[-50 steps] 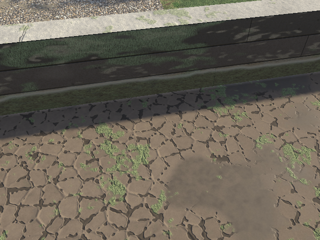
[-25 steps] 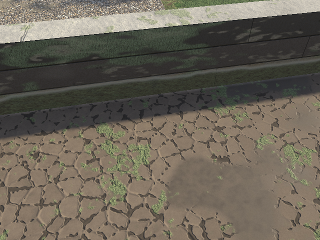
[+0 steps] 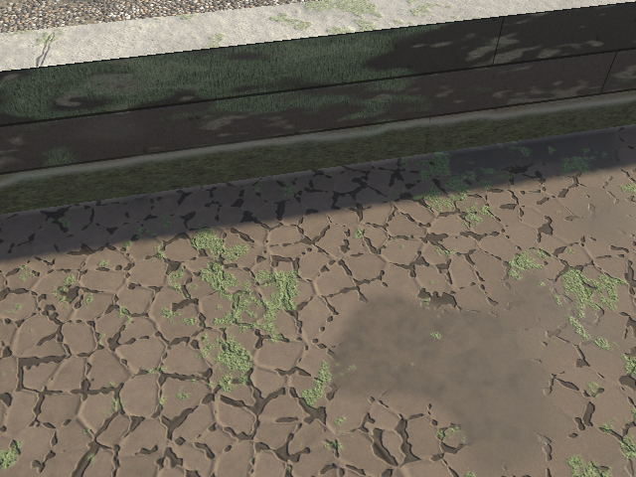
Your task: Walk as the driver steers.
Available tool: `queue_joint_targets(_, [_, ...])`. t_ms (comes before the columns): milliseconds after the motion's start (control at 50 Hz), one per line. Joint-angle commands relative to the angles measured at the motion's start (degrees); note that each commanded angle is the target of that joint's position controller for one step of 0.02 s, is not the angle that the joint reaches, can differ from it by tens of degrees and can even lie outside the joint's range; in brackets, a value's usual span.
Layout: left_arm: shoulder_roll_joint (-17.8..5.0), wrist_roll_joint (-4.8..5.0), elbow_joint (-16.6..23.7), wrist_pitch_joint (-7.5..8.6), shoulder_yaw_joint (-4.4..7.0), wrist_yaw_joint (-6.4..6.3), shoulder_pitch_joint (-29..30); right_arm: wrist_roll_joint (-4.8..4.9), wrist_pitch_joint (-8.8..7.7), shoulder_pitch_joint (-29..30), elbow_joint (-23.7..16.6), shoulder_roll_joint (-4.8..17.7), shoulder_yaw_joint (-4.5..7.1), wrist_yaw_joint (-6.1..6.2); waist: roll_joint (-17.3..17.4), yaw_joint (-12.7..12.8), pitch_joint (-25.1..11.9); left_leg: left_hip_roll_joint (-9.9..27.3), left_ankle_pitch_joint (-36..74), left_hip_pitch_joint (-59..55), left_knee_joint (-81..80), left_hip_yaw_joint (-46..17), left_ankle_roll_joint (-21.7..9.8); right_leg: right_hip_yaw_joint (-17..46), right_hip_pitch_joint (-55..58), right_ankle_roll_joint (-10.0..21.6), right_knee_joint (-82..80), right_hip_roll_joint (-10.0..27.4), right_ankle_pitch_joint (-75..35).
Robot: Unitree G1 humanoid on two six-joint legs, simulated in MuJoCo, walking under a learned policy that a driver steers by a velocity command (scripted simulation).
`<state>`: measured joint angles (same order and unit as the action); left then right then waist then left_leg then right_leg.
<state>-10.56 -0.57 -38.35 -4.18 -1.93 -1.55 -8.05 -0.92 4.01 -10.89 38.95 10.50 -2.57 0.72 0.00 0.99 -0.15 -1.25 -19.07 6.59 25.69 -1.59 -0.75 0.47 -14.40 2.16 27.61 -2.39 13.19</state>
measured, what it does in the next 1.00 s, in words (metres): stands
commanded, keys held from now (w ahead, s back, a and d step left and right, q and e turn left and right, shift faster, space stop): no key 0.10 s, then w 0.78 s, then no key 0.12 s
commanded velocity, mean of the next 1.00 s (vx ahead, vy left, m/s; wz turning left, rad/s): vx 0.33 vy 0.00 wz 0.00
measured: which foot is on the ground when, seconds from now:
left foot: down 0.00-1.00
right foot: down 0.00-1.00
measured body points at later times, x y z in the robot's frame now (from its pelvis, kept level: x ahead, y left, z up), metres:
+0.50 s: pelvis +0.00 +0.00 -0.01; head +0.00 +0.01 +0.44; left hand +0.18 +0.21 -0.10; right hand +0.19 -0.19 -0.10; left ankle -0.06 +0.11 -0.74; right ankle +0.02 -0.10 -0.74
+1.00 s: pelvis +0.00 +0.00 -0.02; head -0.01 +0.00 +0.43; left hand +0.19 +0.20 -0.10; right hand +0.18 -0.20 -0.11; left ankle -0.06 +0.11 -0.74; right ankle +0.01 -0.10 -0.74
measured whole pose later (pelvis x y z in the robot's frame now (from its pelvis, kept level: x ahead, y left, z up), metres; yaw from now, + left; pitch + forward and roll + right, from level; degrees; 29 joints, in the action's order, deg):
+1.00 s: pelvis +0.00 +0.00 -0.02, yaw +0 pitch -2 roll +0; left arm -8.7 -1.1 -35.1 -3.5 -3.2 -0.3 -6.9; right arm -1.5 4.1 -9.0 35.2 8.7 -3.5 0.5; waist -0.1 1.3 -0.6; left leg -1.1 -24.9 9.1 35.9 -1.9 0.1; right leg -0.2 -17.0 2.2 37.6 -2.5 19.1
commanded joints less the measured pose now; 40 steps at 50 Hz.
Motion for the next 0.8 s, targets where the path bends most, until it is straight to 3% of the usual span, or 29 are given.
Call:
queue_joint_targets(20, [-4.36,-0.17,5.03,0.41,1.19,-0.23,3.0,-0.16,-0.64,2.53,-5.0,4.44,1.13,0.15,-0.23,0.27,-4.23,3.81,16.27,2.46,-1.27,-3.76,-1.46,5.96,3.41,2.69,-1.64,5.67,-13.64])
queue_joint_targets(100, [-4.65,-0.3,5.55,0.11,1.38,-0.27,3.19,-0.31,-0.43,2.45,-5.5,4.71,1.27,0.12,-0.35,0.26,-4.0,3.65,15.39,3.3,-0.26,-3.7,-1.75,6.05,2.21,2.86,-0.71,5.64,-12.72])
queue_joint_targets(120, [-2.96,-0.41,5.41,0.18,0.71,-0.15,3.04,-0.43,-0.49,2.13,-5.31,2.91,0.55,0.02,-0.47,0.22,-5.54,3.88,11.1,2.38,-2.4,-4.0,-1.38,6.41,2.91,2.39,-2.91,5.96,-8.44])
queue_joint_targets(160, [-1.63,-0.35,4.67,0.27,-0.08,0.29,3.52,-0.58,-0.56,2.26,-4.51,1.03,-0.41,-0.24,-0.77,0.07,-2.61,3.73,3.68,2.0,-6.57,-4.44,-0.81,7.06,2.17,1.27,-7.47,5.87,-1.14])
queue_joint_targets(220, [-3.45,-0.32,3.71,0.56,0.28,0.61,2.91,-0.66,-0.79,1.1,-3.38,3.1,-0.01,-0.25,-0.39,-0.14,0.01,3.3,3.42,1.35,-6.87,-4.13,-1.2,6.9,1.87,1.4,-8.25,5.1,-0.86])
queue_joint_targets(240, [-2.54,-0.62,5.25,1.0,0.2,1.53,5.82,-0.53,-0.59,5.05,-5.74,3.08,-0.15,-0.26,-0.44,0.86,2.01,4.14,12.89,3.77,-4.73,-4.57,-1.06,5.51,1.95,1.77,-5.85,4.97,-10.06])
queue_joint_targets(260, [-2.47,-0.8,4.94,1.44,0.26,1.8,4.61,-0.47,-0.62,4.03,-5.62,3.57,0.09,-0.21,-0.08,0.77,-2.33,4.05,13.19,2.03,-3.83,-4.36,-1.16,4.97,3.92,2.14,-4.41,4.77,-10.66])
queue_joint_targets(280, [-2.48,-0.69,4.86,1.73,0.33,1.85,4.36,-0.32,-0.67,3.71,-5.87,3.74,0.23,-0.16,0.35,0.68,-3.42,3.74,13.24,1.67,-2.82,-4.05,-1.3,4.32,4.17,2.35,-3.01,4.32,-10.79])
queue_joint_targets(440, [-1.66,-0.9,6.69,1.89,0.21,1.48,5.81,-0.5,-0.06,5.33,-8.67,2.69,0.21,0.06,0.71,0.34,-4.21,2.99,16.01,2.45,3.15,-3.37,-1.6,2.3,1.02,2.03,3.21,3.65,-13.33])
queue_joint_targets(460, [-1.98,-0.19,5.49,1.75,0.15,0.56,2.81,-0.37,-0.52,2.35,-7.04,2.44,0.25,0.2,1.03,-0.54,-7.66,1.63,4.95,0.37,2.38,-2.12,-1.47,3.73,2.36,2.04,1.56,3.56,-3.03])
queue_joint_targets(480, [-1.85,-0.46,7.56,1.66,0.19,1.24,7.78,-0.34,-0.12,6.6,-9.41,2.11,-0.08,0.05,0.22,0.15,-0.45,2.78,15.2,4.47,3.47,-3.33,-1.48,2.3,-1.02,1.91,3.92,3.6,-12.68])
queue_joint_targets(500, [-1.71,-0.96,7.6,1.74,0.19,1.41,6.65,-0.49,-0.02,6.5,-9.32,2.86,0.27,0.05,0.65,0.54,-3.01,3.07,16.57,3.41,4.38,-3.55,-1.54,2.23,-0.22,1.93,4.4,3.7,-13.8])
queue_joint_targets(560, [-1.87,-1.04,7.75,2.0,0.23,1.57,6.4,-0.57,0.01,6.79,-9.87,2.82,0.42,0.09,0.31,0.52,-4.46,2.96,17.91,3.12,5.95,-3.34,-1.21,2.04,-0.08,1.89,5.58,3.76,-16.21])
queue_joint_targets(580, [-1.96,-0.29,6.65,1.92,0.15,0.62,3.47,-0.46,-0.6,3.9,-8.31,2.46,0.5,0.25,0.83,-0.42,-8.64,1.51,6.3,0.78,5.13,-1.94,-1.02,3.62,2.01,1.95,3.71,3.71,-5.88])
queue_joint_targets(600, [-2.04,-0.42,8.55,1.78,0.2,1.31,8.49,-0.35,-0.19,8.11,-10.43,2.19,0.12,0.09,-0.05,0.29,-1.16,2.58,16.02,4.94,5.73,-3.1,-1.01,2.16,-1.51,1.83,5.79,3.84,-15.21])
queue_joint_targets(620, [-1.85,-0.91,8.49,1.81,0.2,1.46,7.36,-0.5,-0.08,8.03,-10.25,2.86,0.48,0.06,0.44,0.74,-3.57,2.85,17.17,3.98,6.53,-3.33,-1.08,2.08,-0.71,1.81,6.03,3.93,-16.2])
queue_joint_targets(640, [-2.0,-0.3,7.21,1.73,0.11,0.65,4.11,-0.45,-0.61,4.97,-8.72,2.39,0.54,0.14,0.67,-0.25,-7.68,1.42,6.12,1.47,5.95,-1.9,-0.93,3.66,1.0,1.89,4.08,3.82,-5.95])
queue_joint_targets(660, [-2.39,0.06,7.8,1.43,0.16,0.5,6.11,-0.46,-0.7,5.94,-9.19,1.58,0.14,0.02,-0.43,-0.61,-3.33,1.13,4.68,3.54,5.47,-1.8,-0.81,4.02,-1.16,1.81,3.34,3.76,-4.44])
queue_joint_targets(680, [-2.17,-0.37,9.43,1.52,0.15,1.3,9.32,-0.31,-0.29,9.02,-10.72,2.12,0.03,-0.07,-0.58,0.52,-0.14,2.69,15.53,5.81,6.35,-3.29,-0.91,2.27,-2.67,1.74,6.13,3.92,-14.5])
queue_joint_targets(700, [-1.89,-1.0,9.06,1.72,0.16,1.54,7.57,-0.45,-0.26,8.51,-10.43,3.05,0.56,-0.09,0.27,0.97,-3.22,2.93,17.4,4.46,7.23,-3.58,-1.06,2.09,-1.29,1.77,6.53,3.93,-16.07])
queue_joint_targets(720, [-2.1,-0.4,7.71,1.7,0.09,0.74,4.15,-0.45,-0.79,5.32,-8.95,2.55,0.62,0.06,0.61,-0.1,-7.46,1.47,6.38,1.9,6.65,-1.97,-0.85,3.62,0.4,1.76,4.46,3.78,-5.96])
queue_joint_targets(740, [-2.42,-0.03,8.22,1.52,0.13,0.57,6.18,-0.47,-0.94,6.15,-9.32,1.6,0.16,-0.01,-0.5,-0.46,-3.7,1.29,5.07,3.69,6.04,-1.93,-0.77,4.0,-1.33,1.75,3.82,3.72,-4.58])
queue_joint_targets(760, [-2.24,-0.45,9.77,1.64,0.17,1.33,9.34,-0.33,-0.56,9.16,-10.78,2.24,0.12,-0.06,-0.49,0.64,-0.6,2.79,15.92,5.92,6.78,-3.43,-0.87,2.27,-2.55,1.71,6.57,3.89,-14.77])
queue_joint_targets(780, [-1.99,-0.41,8.29,1.66,0.07,0.65,4.93,-0.45,-1.06,5.89,-8.94,2.55,0.58,0.06,0.79,0.13,-6.78,1.63,6.36,2.52,6.65,-2.27,-0.96,3.73,0.29,1.78,4.64,3.76,-5.68])
queue_joint_targets(800, [-2.48,-0.05,8.56,1.43,0.13,0.56,6.34,-0.42,-1.09,6.5,-9.33,1.81,0.23,-0.03,-0.26,-0.29,-3.08,1.26,5.23,4.09,6.34,-1.99,-0.83,4.01,-1.69,1.72,4.01,3.73,-4.51])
